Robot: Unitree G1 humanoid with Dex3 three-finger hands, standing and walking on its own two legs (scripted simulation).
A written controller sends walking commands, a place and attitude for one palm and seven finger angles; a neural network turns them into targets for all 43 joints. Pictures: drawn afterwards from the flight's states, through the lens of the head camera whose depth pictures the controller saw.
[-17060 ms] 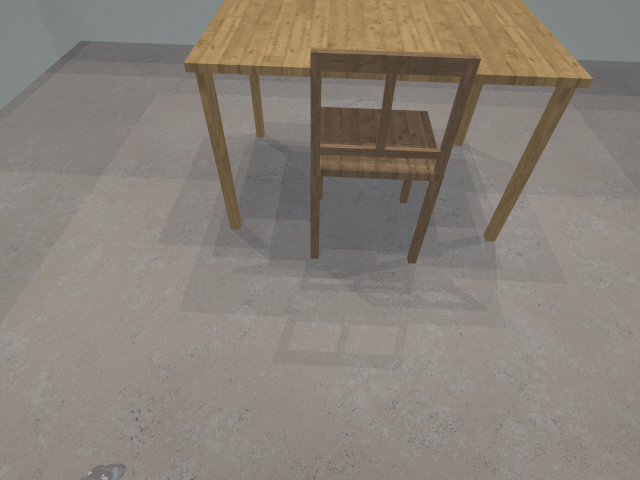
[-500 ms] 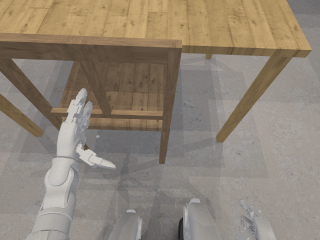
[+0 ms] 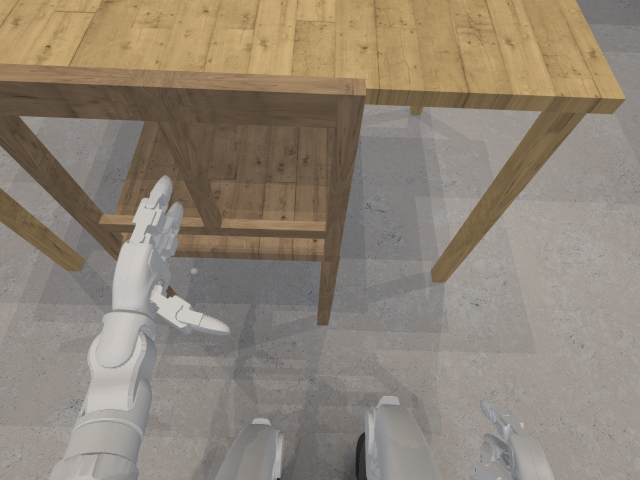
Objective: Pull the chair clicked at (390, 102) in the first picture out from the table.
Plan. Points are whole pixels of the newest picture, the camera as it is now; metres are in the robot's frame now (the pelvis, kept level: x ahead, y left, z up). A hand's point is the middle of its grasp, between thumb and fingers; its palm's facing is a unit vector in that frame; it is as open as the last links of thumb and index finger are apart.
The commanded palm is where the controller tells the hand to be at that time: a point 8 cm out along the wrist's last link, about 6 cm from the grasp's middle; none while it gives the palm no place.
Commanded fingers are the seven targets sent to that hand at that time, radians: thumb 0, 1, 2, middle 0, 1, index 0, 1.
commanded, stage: push the fingers through the gap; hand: left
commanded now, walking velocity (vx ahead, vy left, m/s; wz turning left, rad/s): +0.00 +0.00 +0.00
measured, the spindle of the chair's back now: (195, 178) +0.50 +0.18 +0.01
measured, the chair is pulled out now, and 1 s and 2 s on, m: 0.00 0.00 0.00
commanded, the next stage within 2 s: hook a spindle and tug to test in 1.70 s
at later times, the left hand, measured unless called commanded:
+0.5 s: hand (199, 240) +0.40 +0.16 +0.02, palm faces -0.03 -1.00 -0.03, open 16.9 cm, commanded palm +0.38 +0.21 +0.03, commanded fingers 0.00 -0.50 0.30 -0.06 -0.08 -0.06 -0.08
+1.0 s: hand (206, 211) +0.44 +0.16 +0.02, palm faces -0.01 -1.00 -0.04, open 16.9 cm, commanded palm +0.41 +0.20 +0.02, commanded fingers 0.00 -0.50 0.30 -0.06 -0.08 -0.06 -0.08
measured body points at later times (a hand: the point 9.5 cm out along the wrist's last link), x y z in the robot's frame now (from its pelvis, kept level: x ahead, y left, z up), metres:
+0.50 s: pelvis +0.00 +0.00 +0.00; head +0.13 +0.01 +0.43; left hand +0.39 +0.21 +0.02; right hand +0.13 -0.25 -0.11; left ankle -0.02 +0.12 -0.62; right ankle +0.07 -0.14 -0.62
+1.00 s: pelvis +0.00 +0.00 +0.00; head +0.14 +0.01 +0.43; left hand +0.43 +0.21 +0.03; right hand +0.08 -0.26 -0.12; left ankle -0.02 +0.12 -0.62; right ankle +0.07 -0.14 -0.62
